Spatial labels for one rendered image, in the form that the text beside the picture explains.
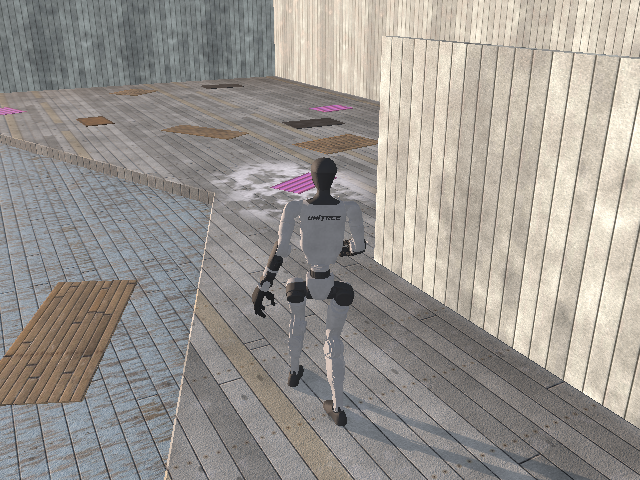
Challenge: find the robot left upper arm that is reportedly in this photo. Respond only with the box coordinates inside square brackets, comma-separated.
[275, 200, 303, 258]

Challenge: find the robot left forearm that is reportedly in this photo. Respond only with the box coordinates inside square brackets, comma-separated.
[257, 241, 283, 292]

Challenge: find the robot right upper arm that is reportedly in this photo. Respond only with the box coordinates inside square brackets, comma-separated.
[343, 201, 365, 252]

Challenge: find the left robot hand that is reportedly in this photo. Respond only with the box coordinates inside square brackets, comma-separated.
[252, 286, 275, 318]

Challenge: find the robot right thigh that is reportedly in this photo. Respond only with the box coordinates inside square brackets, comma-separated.
[323, 281, 354, 358]

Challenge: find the robot right foot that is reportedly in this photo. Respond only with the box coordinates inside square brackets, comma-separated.
[323, 400, 347, 426]

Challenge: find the robot right forearm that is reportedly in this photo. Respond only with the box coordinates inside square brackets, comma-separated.
[348, 239, 366, 255]

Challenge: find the right robot hand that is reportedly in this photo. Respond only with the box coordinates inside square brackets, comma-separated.
[339, 239, 357, 257]

